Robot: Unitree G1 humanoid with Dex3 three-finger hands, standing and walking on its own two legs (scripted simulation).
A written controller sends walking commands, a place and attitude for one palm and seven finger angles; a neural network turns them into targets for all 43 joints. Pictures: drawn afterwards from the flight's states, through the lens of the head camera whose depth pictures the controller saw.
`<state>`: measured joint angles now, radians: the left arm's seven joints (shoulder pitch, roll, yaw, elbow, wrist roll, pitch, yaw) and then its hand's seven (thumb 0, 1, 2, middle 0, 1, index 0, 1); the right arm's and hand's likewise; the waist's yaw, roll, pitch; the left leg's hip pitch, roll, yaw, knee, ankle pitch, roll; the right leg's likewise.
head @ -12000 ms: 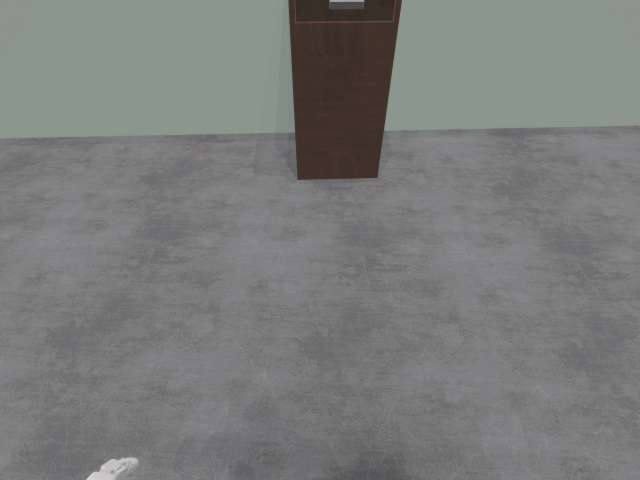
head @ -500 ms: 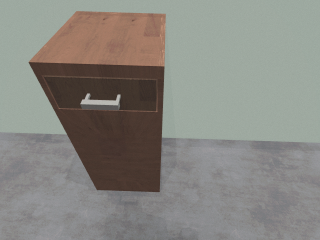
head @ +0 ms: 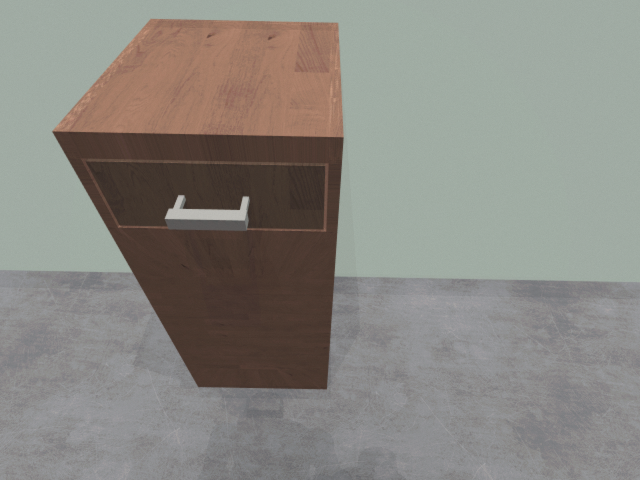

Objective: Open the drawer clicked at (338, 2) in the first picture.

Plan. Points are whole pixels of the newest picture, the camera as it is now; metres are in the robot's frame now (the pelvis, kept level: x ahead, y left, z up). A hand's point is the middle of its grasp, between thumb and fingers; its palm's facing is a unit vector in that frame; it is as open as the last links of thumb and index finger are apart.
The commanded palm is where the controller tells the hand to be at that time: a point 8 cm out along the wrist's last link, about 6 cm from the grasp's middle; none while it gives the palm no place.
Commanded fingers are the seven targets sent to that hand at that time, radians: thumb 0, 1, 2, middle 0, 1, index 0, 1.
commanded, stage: look again from close up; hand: left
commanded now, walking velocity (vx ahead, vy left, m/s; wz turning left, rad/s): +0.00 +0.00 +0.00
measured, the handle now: (210, 210) +0.49 +0.20 +0.05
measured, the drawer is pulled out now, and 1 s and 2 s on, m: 0.00 0.00 0.00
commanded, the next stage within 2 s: raise the hand with hooked fingers in 0.04 s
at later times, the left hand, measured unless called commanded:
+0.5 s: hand (179, 440) +0.18 +0.18 -0.03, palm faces -0.06 -0.26 -0.96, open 8.3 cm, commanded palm +0.14 +0.22 +0.00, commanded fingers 0.00 0.46 0.71 -0.23 -0.58 -0.23 -0.58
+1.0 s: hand (163, 371) +0.23 +0.20 +0.03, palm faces -0.01 -0.13 -0.99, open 11.2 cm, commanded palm +0.21 +0.22 +0.10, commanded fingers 0.00 -0.13 0.46 -0.27 -0.96 -0.27 -0.96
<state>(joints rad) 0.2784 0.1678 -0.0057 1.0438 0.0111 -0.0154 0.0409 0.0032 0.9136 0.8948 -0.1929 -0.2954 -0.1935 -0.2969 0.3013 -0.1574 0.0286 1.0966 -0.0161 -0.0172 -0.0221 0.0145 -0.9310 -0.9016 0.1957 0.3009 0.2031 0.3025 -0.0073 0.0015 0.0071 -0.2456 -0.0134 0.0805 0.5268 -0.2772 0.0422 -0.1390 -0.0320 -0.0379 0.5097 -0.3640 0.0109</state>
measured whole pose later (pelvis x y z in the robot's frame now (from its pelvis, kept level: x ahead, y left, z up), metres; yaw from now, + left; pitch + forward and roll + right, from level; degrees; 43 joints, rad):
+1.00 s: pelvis +0.00 -0.03 -0.01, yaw -2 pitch +5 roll +2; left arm 0.31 0.41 -0.04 -0.12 0.92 0.06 0.21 0.00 0.10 0.55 -0.27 -0.82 -0.27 -0.82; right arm 0.11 -0.24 0.03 0.59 -0.03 0.13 -0.02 0.01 -0.91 -0.90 0.20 0.30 0.21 0.30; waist 0.06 0.06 -0.07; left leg -0.40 -0.03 0.03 0.63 -0.32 0.01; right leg -0.41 0.05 -0.01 0.69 -0.37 -0.07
